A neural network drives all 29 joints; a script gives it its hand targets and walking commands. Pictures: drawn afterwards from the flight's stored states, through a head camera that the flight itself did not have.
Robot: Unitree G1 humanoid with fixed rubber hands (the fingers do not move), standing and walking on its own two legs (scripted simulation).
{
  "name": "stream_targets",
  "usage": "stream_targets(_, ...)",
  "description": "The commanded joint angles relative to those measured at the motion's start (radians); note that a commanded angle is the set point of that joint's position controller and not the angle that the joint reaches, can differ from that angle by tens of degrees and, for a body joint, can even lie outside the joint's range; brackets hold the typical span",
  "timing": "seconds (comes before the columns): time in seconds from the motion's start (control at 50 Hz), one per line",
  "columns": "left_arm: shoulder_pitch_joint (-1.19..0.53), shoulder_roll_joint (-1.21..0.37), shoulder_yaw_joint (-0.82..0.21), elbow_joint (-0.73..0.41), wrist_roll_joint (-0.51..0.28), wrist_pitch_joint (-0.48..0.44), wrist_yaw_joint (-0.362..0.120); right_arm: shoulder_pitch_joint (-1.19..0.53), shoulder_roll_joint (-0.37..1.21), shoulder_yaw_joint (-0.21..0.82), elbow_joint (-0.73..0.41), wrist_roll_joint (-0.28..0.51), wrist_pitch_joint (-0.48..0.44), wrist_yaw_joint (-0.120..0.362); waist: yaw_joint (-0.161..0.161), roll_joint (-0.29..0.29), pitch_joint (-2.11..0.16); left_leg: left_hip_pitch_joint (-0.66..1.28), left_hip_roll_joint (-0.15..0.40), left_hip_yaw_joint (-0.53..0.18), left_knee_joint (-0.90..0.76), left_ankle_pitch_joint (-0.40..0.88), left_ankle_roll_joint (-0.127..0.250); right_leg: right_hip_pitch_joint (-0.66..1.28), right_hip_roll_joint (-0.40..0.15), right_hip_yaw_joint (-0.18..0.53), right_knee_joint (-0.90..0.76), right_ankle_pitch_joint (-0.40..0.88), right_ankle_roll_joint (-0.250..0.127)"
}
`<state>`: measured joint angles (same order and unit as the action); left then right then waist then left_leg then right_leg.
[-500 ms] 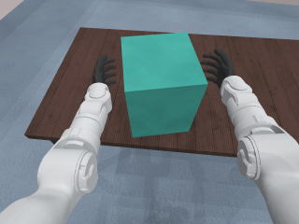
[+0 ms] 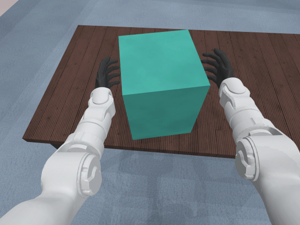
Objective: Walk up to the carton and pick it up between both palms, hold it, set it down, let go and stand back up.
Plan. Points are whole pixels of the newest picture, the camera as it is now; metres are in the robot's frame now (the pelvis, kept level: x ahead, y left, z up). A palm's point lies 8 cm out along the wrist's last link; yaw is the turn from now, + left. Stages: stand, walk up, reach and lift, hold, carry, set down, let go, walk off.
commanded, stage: reach and lift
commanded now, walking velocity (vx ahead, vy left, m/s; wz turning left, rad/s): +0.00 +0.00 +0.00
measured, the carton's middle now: (158, 89) +0.51 +0.07 +0.01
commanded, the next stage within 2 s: none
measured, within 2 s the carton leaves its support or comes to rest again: neither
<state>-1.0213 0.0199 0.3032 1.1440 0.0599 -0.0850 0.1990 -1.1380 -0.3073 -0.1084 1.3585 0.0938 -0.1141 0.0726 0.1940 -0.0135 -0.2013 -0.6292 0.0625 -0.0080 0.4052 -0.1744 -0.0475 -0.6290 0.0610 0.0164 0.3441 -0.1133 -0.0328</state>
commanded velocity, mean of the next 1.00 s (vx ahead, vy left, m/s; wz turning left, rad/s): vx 0.00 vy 0.00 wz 0.00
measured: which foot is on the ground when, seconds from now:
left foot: down 0.00-1.00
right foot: down 0.00-1.00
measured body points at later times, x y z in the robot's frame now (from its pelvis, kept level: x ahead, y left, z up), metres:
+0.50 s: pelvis +0.01 +0.00 +0.01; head +0.10 +0.00 +0.45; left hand +0.43 +0.20 +0.08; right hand +0.50 -0.08 +0.08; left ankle -0.02 +0.14 -0.74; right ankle +0.00 -0.10 -0.74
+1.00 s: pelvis +0.02 -0.01 +0.01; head +0.10 +0.01 +0.46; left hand +0.42 +0.20 +0.08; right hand +0.49 -0.08 +0.08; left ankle -0.02 +0.14 -0.74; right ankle +0.00 -0.10 -0.74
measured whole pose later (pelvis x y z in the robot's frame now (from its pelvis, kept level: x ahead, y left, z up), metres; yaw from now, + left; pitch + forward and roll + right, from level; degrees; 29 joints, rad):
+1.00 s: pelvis +0.02 -0.01 +0.01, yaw +2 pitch +12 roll +0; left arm -0.78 -0.25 0.66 0.63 0.52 0.07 0.13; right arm -0.91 0.03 -0.68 1.02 -0.50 -0.15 0.10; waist 0.12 -0.03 -0.06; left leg -0.33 0.06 0.06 0.28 -0.16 -0.04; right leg -0.34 0.05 -0.01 0.27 -0.15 -0.04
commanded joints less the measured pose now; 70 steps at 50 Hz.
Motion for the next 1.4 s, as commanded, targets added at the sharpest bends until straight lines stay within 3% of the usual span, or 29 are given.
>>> stream_targets(0.0, -0.364, 0.048, 0.012, -0.170, 0.036, -0.036, -0.003, -0.400, -0.051, -0.038, -0.154, -0.038, -0.040, -0.003, -0.002, -0.093, -0.681, 0.169, -0.037, 0.117, 0.028, 0.446, 0.000, 0.517, -0.015, -0.049, 0.081, 0.465, 0.036)
stream_targets(0.16, -0.355, -0.035, 0.063, -0.230, 0.130, -0.017, -0.011, -0.383, 0.051, -0.186, -0.214, -0.205, -0.047, -0.012, -0.025, -0.067, -0.681, 0.235, -0.037, 0.126, 0.010, 0.462, 0.001, 0.518, -0.020, -0.070, 0.053, 0.429, 0.024)
stream_targets(0.28, -0.339, -0.167, 0.130, -0.281, 0.247, 0.006, -0.041, -0.341, 0.220, -0.317, -0.224, -0.381, -0.043, 0.029, -0.022, -0.060, -0.617, 0.307, -0.035, 0.138, -0.016, 0.449, 0.014, 0.500, -0.031, -0.089, 0.016, 0.326, 0.018)
stream_targets(0.38, -0.307, -0.339, 0.204, -0.311, 0.375, 0.028, -0.096, -0.289, 0.423, -0.440, -0.218, -0.563, -0.051, 0.082, -0.032, -0.062, -0.548, 0.364, -0.040, 0.152, -0.050, 0.450, 0.028, 0.530, -0.042, -0.104, 0.001, 0.337, 0.032)
stream_targets(0.46, -0.236, -0.421, 0.222, -0.331, 0.429, 0.049, -0.119, -0.246, 0.509, -0.458, -0.239, -0.623, -0.054, 0.113, -0.032, -0.064, -0.482, 0.394, -0.039, 0.160, -0.057, 0.485, 0.033, 0.550, -0.038, -0.101, -0.010, 0.359, 0.040)
stream_targets(0.54, -0.194, -0.521, 0.202, -0.353, 0.452, 0.077, -0.140, -0.228, 0.617, -0.429, -0.238, -0.640, -0.050, 0.139, -0.037, -0.059, -0.420, 0.435, -0.032, 0.164, -0.059, 0.508, 0.037, 0.549, -0.031, -0.099, -0.021, 0.352, 0.035)
stream_targets(0.66, -0.125, -0.556, 0.176, -0.404, 0.465, 0.119, -0.147, -0.188, 0.652, -0.406, -0.259, -0.639, -0.048, 0.151, -0.039, -0.037, -0.371, 0.461, -0.027, 0.165, -0.054, 0.526, 0.040, 0.549, -0.030, -0.095, -0.025, 0.354, 0.024)
stream_targets(1.0, -0.058, -0.576, 0.151, -0.463, 0.465, 0.148, -0.159, -0.137, 0.693, -0.368, -0.288, -0.626, -0.059, 0.149, -0.042, -0.050, -0.335, 0.447, -0.037, 0.165, -0.060, 0.509, 0.054, 0.589, -0.044, -0.091, -0.004, 0.435, 0.045)
stream_targets(1.38, -0.058, -0.583, 0.120, -0.460, 0.445, 0.146, -0.156, -0.133, 0.698, -0.351, -0.264, -0.603, -0.068, 0.149, -0.043, -0.042, -0.357, 0.471, -0.036, 0.162, -0.052, 0.528, 0.053, 0.550, -0.036, -0.099, -0.011, 0.409, 0.043)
